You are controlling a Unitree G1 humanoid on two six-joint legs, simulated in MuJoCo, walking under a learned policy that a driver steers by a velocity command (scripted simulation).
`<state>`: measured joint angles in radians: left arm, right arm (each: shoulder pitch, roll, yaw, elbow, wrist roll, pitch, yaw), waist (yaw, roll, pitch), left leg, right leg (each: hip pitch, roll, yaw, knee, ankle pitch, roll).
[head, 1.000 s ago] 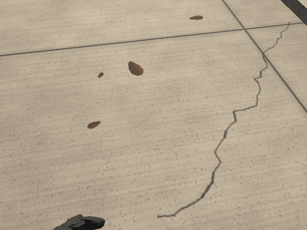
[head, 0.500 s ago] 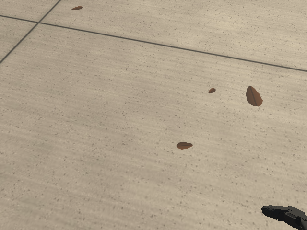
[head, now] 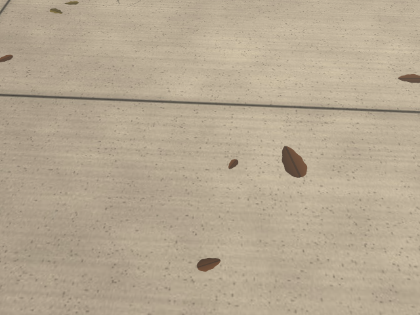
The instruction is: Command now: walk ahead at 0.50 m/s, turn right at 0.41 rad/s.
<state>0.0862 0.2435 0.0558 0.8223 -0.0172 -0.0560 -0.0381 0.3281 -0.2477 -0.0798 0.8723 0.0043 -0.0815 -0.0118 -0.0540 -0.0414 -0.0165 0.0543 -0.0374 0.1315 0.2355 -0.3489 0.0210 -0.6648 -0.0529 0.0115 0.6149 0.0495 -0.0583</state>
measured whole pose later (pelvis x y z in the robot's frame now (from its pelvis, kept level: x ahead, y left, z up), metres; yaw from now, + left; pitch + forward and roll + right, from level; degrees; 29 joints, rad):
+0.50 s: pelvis +0.29 -0.03 +0.00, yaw -17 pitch +3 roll -1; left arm 0.35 0.27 0.08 0.77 -0.03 -0.04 0.01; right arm 0.01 -0.26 -0.05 0.69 0.00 -0.12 0.01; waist 0.09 0.03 0.00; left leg -0.55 0.01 -0.08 0.49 0.00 -0.03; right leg -0.12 0.12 0.20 0.43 -0.35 -0.06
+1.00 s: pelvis +0.54 -0.11 +0.01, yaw -21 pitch +3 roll +1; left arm 0.03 0.24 0.04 0.65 -0.02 -0.07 -0.03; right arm 0.40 -0.28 -0.06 0.87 0.03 -0.07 0.01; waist -0.12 -0.03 0.01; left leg -0.01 -0.02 0.01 0.29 -0.33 0.01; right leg -0.56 -0.05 0.02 0.54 -0.05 -0.03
